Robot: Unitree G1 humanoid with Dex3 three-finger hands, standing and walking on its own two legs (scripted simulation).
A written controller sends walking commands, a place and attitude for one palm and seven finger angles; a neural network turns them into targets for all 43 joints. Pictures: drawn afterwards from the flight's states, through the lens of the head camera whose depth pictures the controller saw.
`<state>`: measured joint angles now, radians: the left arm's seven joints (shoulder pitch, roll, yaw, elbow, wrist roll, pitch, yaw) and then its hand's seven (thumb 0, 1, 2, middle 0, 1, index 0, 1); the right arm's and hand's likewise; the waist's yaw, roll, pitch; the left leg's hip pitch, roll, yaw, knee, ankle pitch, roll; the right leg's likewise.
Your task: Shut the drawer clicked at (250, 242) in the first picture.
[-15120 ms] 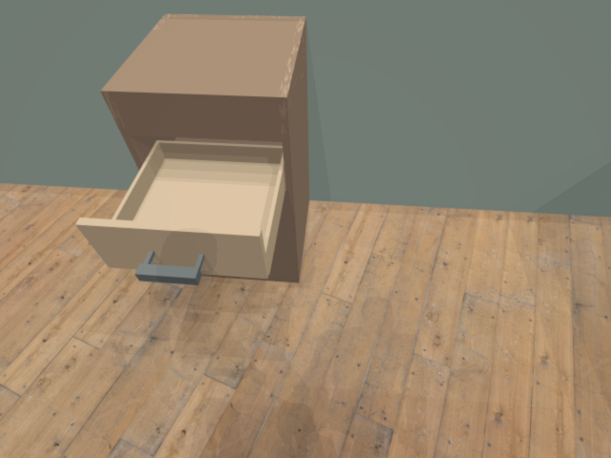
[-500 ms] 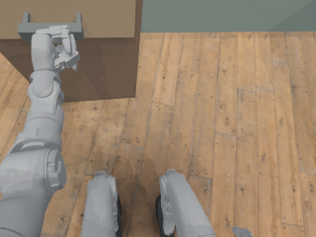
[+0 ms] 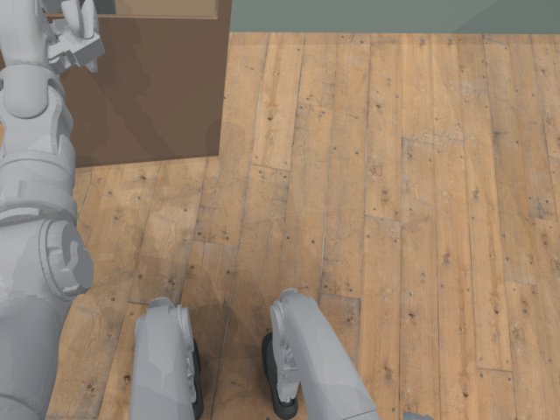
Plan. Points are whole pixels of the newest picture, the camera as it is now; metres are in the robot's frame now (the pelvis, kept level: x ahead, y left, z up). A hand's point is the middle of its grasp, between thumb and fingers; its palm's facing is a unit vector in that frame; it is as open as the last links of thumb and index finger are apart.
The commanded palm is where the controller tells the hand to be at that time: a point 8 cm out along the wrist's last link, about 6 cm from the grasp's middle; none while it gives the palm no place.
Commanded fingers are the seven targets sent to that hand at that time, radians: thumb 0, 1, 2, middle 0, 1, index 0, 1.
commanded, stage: push the drawer shut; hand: left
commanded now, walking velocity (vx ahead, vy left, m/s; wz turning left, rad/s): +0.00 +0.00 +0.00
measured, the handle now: out of the picture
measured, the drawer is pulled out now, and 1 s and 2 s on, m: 0.00 0.00 0.00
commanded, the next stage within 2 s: pull the fist back off the drawer in 0.34 s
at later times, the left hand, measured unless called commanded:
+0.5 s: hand (80, 29) +0.59 +0.19 +0.04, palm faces +0.10 -0.99 -0.07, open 3.1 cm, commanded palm +0.63 +0.17 +0.05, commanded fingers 0.00 0.90 0.90 -1.40 -1.60 -1.40 -1.60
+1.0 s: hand (89, 34) +0.58 +0.18 +0.04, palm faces +0.09 -0.99 -0.06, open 2.9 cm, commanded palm +0.56 +0.17 +0.05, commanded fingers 0.00 0.90 0.90 -1.40 -1.60 -1.40 -1.60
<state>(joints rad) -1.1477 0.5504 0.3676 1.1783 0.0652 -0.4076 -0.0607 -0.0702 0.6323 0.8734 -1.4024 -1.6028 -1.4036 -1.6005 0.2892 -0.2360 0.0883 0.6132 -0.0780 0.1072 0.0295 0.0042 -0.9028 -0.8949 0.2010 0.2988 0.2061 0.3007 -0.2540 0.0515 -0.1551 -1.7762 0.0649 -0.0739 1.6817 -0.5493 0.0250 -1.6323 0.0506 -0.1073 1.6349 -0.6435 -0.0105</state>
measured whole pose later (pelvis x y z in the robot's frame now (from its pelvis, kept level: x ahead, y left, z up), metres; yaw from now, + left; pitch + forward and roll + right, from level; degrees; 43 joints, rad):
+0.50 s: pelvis -0.02 +0.00 -0.01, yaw +0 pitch +36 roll -9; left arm -1.28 0.66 0.29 1.23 0.09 -0.33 -0.04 -0.07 0.48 0.92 -1.40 -1.60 -1.42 -1.60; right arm 0.29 -0.23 0.13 0.64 -0.08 0.04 0.00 0.00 -0.90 -0.89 0.20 0.30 0.21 0.30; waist -0.31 0.03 -0.13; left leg -1.84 0.05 -0.10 1.69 -0.49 0.02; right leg -1.69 0.04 -0.13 1.64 -0.60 -0.01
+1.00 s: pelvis -0.01 +0.00 +0.00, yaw +0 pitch +36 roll -9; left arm -1.19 0.57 0.30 1.12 0.06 -0.31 -0.03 -0.07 0.61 0.89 -1.40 -1.60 -1.40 -1.60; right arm 0.33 -0.22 0.10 0.63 -0.08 0.06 0.04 0.00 -0.90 -0.89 0.20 0.30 0.21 0.30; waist -0.26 0.04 -0.14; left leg -1.80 0.06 -0.09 1.67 -0.51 0.02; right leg -1.65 0.05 -0.12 1.62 -0.61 -0.01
